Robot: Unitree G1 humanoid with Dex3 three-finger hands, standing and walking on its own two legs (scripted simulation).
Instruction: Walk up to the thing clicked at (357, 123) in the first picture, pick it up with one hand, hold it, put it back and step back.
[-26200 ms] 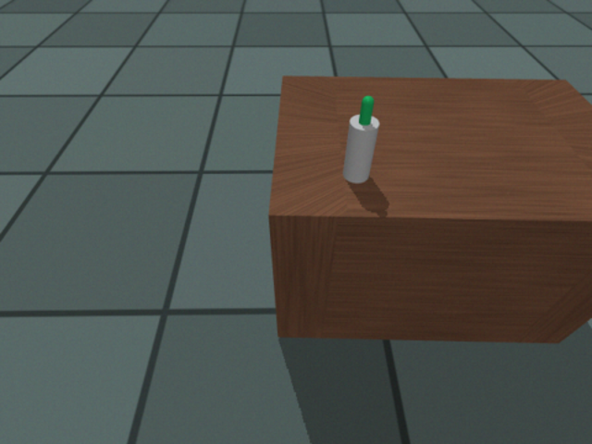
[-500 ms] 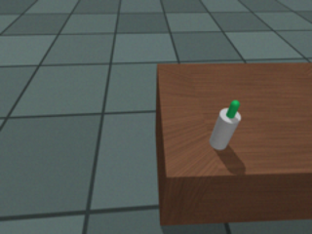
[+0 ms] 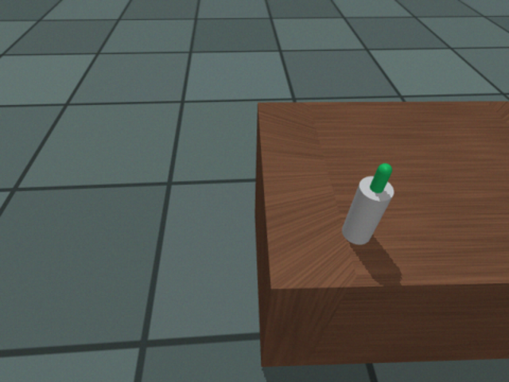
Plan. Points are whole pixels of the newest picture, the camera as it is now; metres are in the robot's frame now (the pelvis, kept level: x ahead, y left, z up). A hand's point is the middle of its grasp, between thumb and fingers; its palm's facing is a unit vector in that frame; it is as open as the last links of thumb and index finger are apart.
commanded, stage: stand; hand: right
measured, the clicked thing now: (369, 203) +0.47 -0.24 -0.02
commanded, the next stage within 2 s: step back in 1.86 s
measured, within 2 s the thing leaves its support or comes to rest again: neither
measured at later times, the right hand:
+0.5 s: hand out of the picture +0.08 -0.25 -0.16, palm faces -0.03 +0.94 -0.35, open 7.4 cm
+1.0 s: hand out of the picture +0.07 -0.25 -0.16, palm faces -0.03 +0.94 -0.35, open 7.4 cm
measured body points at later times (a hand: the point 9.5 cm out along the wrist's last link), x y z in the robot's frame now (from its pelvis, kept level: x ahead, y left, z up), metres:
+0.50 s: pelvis +0.00 +0.00 +0.00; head +0.01 +0.00 +0.45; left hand +0.07 +0.30 -0.14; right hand +0.08 -0.30 -0.13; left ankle +0.01 +0.13 -0.75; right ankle -0.05 -0.14 -0.75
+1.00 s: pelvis +0.00 +0.00 +0.00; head +0.01 +0.00 +0.45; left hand +0.06 +0.30 -0.14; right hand +0.07 -0.30 -0.13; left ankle +0.01 +0.13 -0.75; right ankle -0.05 -0.14 -0.75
